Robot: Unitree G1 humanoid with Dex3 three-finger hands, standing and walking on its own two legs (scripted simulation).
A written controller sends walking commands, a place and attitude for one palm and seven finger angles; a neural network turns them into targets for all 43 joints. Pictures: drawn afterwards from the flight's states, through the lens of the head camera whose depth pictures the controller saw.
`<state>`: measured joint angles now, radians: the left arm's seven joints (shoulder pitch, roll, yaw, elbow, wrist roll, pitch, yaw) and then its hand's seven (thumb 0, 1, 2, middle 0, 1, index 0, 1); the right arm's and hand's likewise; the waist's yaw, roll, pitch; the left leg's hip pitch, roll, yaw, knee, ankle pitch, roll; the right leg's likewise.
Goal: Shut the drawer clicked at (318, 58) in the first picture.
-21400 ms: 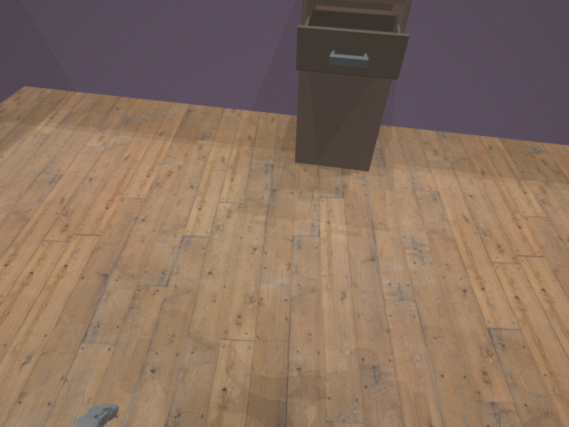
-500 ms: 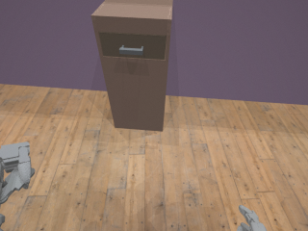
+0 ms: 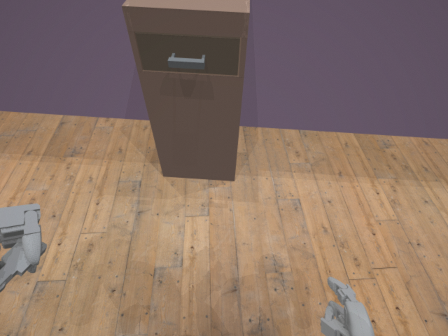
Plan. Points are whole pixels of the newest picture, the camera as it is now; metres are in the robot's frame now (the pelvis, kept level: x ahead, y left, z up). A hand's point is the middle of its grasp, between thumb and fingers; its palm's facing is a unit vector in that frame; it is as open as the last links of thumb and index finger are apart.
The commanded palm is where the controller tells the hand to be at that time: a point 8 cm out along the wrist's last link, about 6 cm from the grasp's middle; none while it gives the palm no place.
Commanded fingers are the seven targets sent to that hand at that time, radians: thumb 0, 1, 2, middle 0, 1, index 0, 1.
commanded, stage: stop stepping back and stand still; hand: left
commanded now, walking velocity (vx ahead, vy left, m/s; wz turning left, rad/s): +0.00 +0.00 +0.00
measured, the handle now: (187, 59) +0.97 +0.18 -0.03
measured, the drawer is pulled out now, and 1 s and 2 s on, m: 0.00 0.00 0.00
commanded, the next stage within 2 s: let the arm hang, fingers relaxed in 0.16 s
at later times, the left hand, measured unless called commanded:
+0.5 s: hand out of the picture +0.09 +0.21 -0.13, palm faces -0.04 -0.96 -0.29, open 3.0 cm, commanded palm none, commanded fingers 0.00 0.90 0.90 -0.88 -1.04 -0.88 -1.04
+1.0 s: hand out of the picture -0.01 +0.22 -0.16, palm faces +0.00 -0.96 -0.29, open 6.8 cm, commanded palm none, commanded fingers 0.00 0.90 0.90 -0.20 -0.30 -0.20 -0.30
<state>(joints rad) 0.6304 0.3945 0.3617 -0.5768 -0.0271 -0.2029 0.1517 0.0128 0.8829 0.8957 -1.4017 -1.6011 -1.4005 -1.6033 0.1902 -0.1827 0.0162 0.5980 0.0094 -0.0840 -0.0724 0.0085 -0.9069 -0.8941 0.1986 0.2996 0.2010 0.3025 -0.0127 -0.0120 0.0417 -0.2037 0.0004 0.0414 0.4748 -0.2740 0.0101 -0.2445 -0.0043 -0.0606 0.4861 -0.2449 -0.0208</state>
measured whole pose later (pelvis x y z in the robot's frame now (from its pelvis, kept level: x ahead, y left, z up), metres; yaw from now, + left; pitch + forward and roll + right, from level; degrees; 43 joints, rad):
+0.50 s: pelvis -0.03 +0.01 -0.01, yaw +0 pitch +0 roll +1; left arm 0.29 0.24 0.01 0.64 0.03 0.06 0.00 0.01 0.90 0.90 -1.20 -1.40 -1.20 -1.41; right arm 0.17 -0.28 0.00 0.83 -0.02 -0.01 0.01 0.00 -0.91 -0.89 0.20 0.30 0.20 0.30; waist -0.02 0.01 0.02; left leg -0.27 -0.02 0.06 0.55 -0.27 0.03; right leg -0.32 -0.03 -0.05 0.57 -0.25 -0.01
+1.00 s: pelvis -0.02 +0.00 +0.01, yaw +0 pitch -1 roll +0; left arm 0.24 0.23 0.00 1.12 0.01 0.01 0.02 0.00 0.90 0.90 -0.30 -0.43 -0.30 -0.43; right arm 0.28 -0.19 0.00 1.10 -0.01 0.01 -0.01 0.00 -0.91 -0.89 0.20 0.30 0.20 0.30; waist 0.00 0.03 0.05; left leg -0.18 -0.01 0.05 0.40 -0.20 0.02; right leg -0.22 -0.01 -0.06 0.41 -0.17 -0.02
